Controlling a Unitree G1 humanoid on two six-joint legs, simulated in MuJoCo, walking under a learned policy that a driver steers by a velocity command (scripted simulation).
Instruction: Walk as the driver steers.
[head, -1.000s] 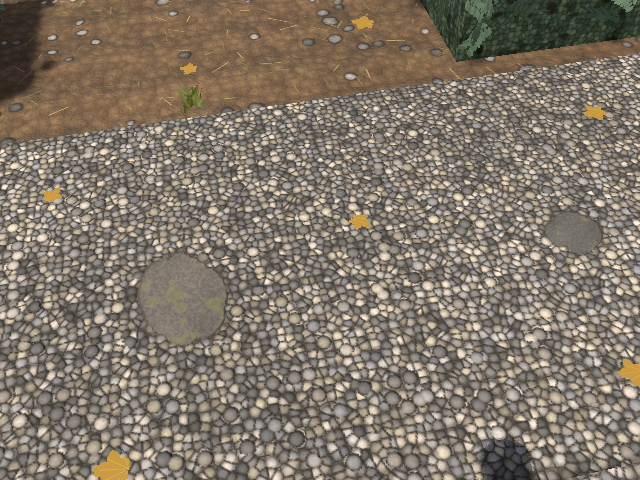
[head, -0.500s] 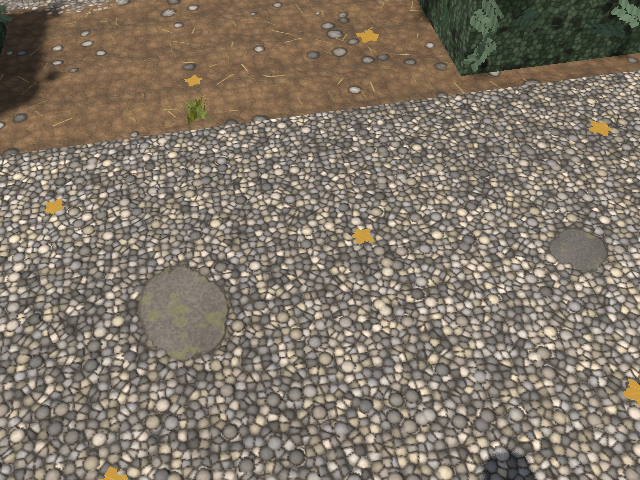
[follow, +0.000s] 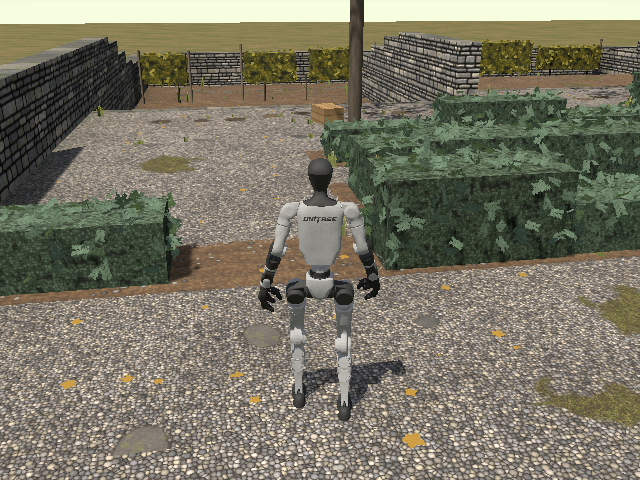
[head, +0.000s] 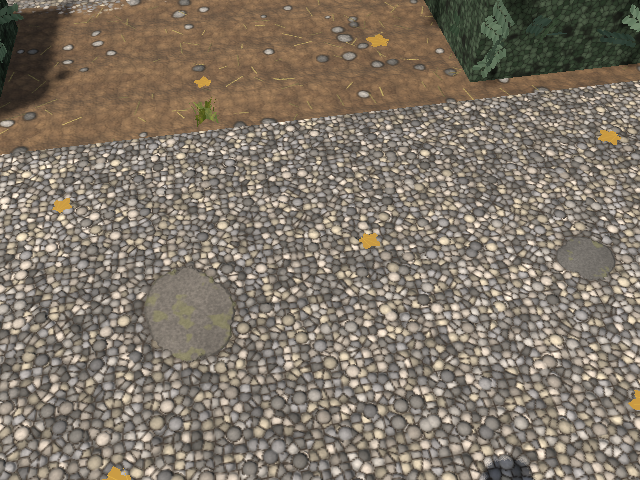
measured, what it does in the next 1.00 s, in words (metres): walks ahead: right foot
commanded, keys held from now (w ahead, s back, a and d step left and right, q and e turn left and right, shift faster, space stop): no key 0.10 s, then w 0.90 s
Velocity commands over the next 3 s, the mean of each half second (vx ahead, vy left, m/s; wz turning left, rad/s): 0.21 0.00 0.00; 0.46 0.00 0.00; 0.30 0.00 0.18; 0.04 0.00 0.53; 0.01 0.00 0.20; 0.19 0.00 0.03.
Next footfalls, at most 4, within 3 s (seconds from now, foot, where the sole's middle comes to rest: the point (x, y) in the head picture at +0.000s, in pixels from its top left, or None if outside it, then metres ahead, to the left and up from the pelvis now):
0.74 right None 0.28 -0.11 -0.77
1.14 left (291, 461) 0.59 0.10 -0.96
1.50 right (378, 390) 0.76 -0.12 -0.96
1.94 left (288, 443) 0.63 0.11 -0.96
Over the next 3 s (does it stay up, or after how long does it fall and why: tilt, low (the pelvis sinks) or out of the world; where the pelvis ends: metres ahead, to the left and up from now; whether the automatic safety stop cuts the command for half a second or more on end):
stays up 0.74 0.01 -0.19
